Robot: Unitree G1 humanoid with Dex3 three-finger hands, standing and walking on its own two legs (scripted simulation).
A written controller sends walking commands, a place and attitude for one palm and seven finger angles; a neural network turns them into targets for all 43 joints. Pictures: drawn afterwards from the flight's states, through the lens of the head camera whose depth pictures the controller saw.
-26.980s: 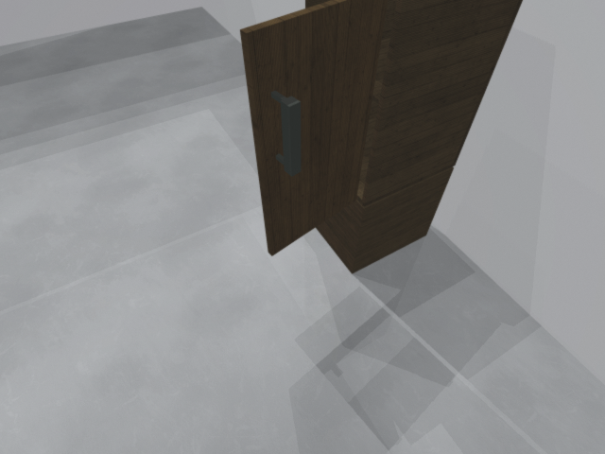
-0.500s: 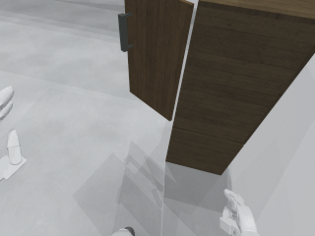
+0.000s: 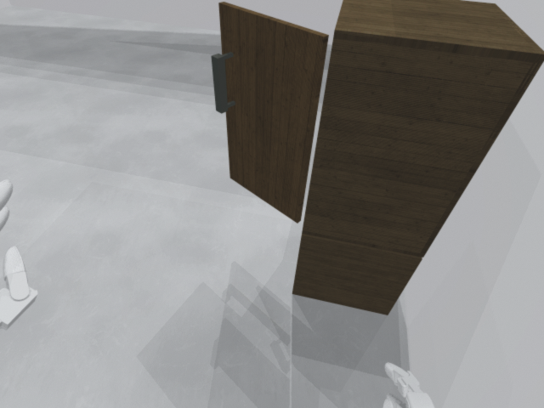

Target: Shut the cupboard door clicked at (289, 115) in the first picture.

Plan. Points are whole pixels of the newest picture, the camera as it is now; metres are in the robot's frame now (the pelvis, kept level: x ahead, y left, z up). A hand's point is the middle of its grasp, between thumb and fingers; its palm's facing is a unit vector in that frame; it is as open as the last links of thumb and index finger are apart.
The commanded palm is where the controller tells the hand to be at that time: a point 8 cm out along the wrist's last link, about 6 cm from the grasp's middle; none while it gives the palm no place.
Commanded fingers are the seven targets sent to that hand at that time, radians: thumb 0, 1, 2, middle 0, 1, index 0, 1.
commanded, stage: stop stepping back and stand still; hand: left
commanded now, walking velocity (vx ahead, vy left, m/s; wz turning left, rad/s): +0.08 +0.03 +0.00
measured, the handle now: (225, 82) +0.95 +0.15 +0.05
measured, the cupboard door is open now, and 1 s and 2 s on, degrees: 61 61 61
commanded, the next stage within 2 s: let the arm hang, fingers relaxed in 0.08 s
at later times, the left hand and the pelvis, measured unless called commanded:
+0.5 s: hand out of the picture +0.07 +0.18 -0.17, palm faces +0.07 -0.98 -0.16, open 6.9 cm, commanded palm none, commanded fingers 0.00 0.90 0.90 -0.20 -0.30 -0.20 -0.30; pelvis +0.01 +0.00 +0.00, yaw +2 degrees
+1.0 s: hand out of the picture -0.03 +0.18 -0.18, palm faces +0.05 -0.98 -0.17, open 7.4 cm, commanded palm none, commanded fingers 0.00 0.90 0.90 -0.20 -0.30 -0.20 -0.30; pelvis +0.01 +0.01 +0.00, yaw +1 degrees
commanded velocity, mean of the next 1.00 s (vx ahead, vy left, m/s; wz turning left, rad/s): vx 0.00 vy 0.00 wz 0.00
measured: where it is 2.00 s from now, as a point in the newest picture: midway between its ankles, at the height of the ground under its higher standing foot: outside the picture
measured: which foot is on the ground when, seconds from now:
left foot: down 0.00-1.00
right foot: down 0.00-1.00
